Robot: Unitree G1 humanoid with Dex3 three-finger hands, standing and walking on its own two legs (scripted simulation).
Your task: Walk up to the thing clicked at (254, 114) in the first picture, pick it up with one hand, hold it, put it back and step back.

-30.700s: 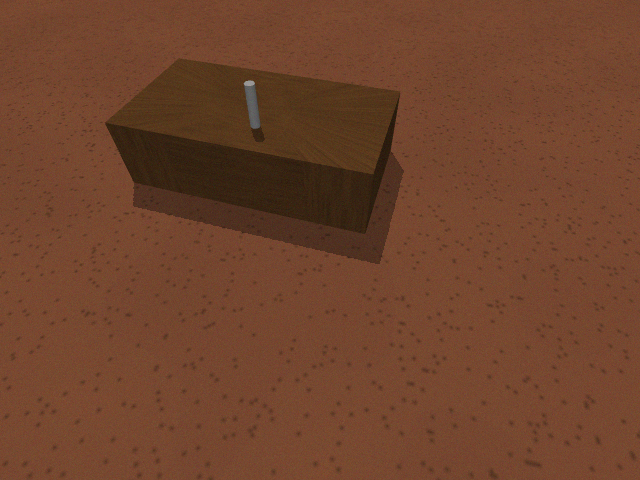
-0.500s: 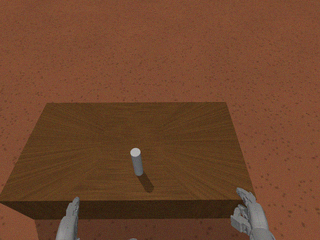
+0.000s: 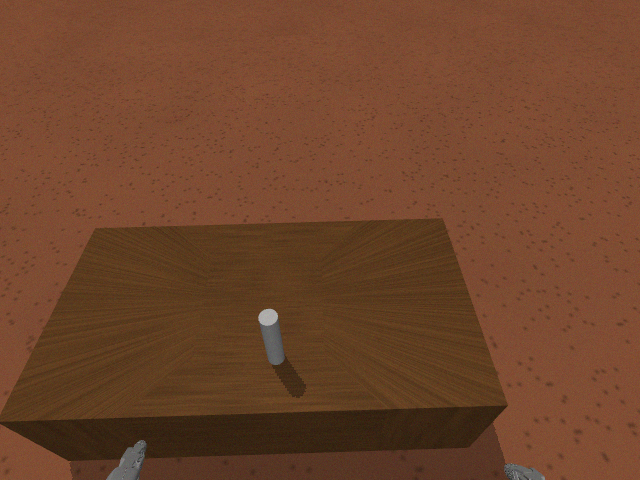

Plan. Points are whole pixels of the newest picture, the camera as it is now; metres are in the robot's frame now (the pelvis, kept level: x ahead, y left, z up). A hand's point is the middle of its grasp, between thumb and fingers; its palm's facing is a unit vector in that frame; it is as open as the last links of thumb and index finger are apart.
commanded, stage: home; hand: left
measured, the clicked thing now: (272, 338) +0.48 +0.13 -0.33
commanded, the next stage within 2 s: stand in 1.32 s
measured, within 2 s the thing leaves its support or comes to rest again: neither
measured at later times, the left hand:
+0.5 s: hand out of the picture +0.01 +0.25 -0.13, palm faces +0.01 -0.93 -0.38, open 17.4 cm
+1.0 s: hand out of the picture +0.04 +0.25 -0.13, palm faces +0.01 -0.93 -0.36, open 17.5 cm
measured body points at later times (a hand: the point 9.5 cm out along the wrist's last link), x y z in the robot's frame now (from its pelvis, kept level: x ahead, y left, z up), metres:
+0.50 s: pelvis -0.02 +0.00 +0.03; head -0.03 -0.01 +0.48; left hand +0.01 +0.30 -0.10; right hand +0.06 -0.28 -0.12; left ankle +0.02 +0.13 -0.72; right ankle -0.01 -0.12 -0.72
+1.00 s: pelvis +0.00 +0.00 +0.03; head -0.01 -0.01 +0.48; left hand +0.04 +0.30 -0.10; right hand +0.06 -0.29 -0.11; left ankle +0.02 +0.13 -0.72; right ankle -0.01 -0.12 -0.72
